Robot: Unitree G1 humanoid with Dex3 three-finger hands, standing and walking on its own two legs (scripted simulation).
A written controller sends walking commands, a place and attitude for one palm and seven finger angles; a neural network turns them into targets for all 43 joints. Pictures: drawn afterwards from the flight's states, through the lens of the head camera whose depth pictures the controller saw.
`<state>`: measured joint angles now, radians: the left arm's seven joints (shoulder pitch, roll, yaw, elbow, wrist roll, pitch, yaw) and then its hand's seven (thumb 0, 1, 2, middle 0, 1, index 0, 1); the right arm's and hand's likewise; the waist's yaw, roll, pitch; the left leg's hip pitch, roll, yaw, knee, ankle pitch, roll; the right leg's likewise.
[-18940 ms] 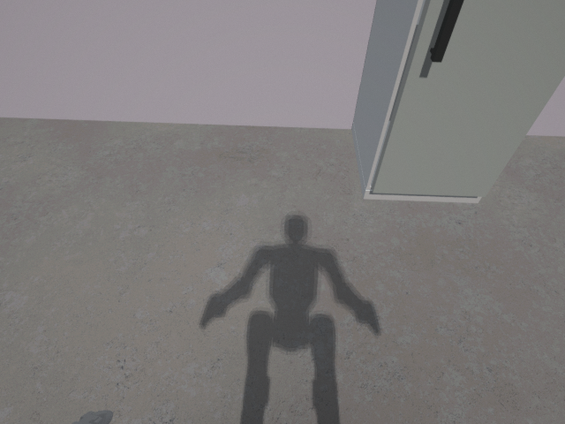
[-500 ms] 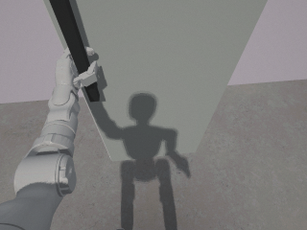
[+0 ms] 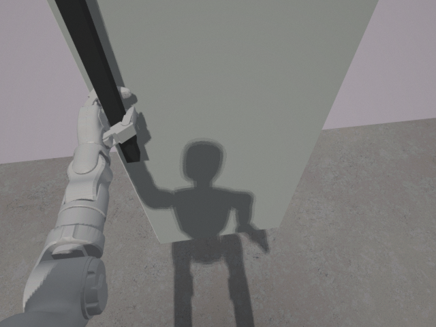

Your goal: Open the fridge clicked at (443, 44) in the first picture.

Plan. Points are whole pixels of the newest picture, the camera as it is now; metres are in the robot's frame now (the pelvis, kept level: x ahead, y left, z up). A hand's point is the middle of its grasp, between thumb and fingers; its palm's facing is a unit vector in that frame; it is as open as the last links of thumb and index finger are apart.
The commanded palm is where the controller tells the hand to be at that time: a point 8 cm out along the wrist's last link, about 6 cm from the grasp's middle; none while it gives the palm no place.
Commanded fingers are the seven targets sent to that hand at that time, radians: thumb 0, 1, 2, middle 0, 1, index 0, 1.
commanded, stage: pull the door a little, standing still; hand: left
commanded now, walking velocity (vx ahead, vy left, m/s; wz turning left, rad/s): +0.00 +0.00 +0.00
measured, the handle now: (105, 74) +0.50 +0.18 +0.21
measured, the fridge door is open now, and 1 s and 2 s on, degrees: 0 17 55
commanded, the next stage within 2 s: walk backward, drawing the door open in 0.50 s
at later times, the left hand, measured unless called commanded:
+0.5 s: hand (129, 133) +0.43 +0.15 +0.13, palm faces +0.08 -1.00 +0.01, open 6.2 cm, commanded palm +0.35 +0.19 +0.13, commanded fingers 0.00 0.90 0.90 -0.45 -1.40 -0.45 -1.40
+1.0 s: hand (146, 187) +0.32 +0.11 +0.13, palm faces +0.16 -0.97 -0.20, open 6.8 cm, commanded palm +0.28 +0.15 +0.12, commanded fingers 0.00 0.90 0.90 -0.45 -1.40 -0.45 -1.40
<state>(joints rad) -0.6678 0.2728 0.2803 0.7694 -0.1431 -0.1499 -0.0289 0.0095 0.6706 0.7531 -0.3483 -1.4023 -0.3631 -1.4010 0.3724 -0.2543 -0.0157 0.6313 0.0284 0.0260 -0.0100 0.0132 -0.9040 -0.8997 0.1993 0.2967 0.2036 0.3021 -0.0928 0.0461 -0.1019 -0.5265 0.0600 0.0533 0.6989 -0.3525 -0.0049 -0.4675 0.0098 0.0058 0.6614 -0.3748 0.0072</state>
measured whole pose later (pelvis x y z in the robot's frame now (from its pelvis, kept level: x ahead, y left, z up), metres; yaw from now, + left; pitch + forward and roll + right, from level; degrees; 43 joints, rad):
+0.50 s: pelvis +0.04 +0.00 +0.01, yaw -1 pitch +9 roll -1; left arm -0.32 0.19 0.20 0.32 -0.18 -0.03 0.00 0.01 0.67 0.71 -0.30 -1.40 -0.32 -1.40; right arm 0.33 -0.24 -0.02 0.58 0.03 0.03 0.01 0.01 -0.90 -0.90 0.20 0.30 0.20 0.30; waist -0.05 0.05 -0.11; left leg -0.38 0.05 0.06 0.60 -0.33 0.00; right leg -0.34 0.00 0.00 0.58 -0.33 0.00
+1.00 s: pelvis +0.06 -0.04 +0.03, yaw +3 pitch +3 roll +2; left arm 0.24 0.13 0.00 -0.23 -0.07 -0.02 0.09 -0.06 0.55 0.71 -0.40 -1.36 -0.30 -1.40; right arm 0.13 -0.18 0.04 0.50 -0.02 0.05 -0.05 0.01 -0.90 -0.90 0.20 0.30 0.20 0.30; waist -0.01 0.10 0.02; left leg -0.28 0.02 -0.04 0.61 -0.16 -0.01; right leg -0.15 -0.02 -0.09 0.48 -0.27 -0.02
